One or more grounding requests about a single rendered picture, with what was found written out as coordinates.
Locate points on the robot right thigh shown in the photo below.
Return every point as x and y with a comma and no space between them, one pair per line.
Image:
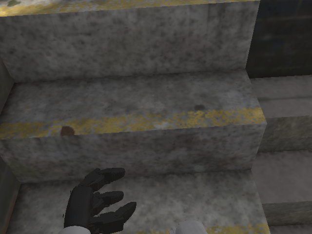
189,226

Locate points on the left robot hand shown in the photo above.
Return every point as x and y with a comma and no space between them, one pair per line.
83,204

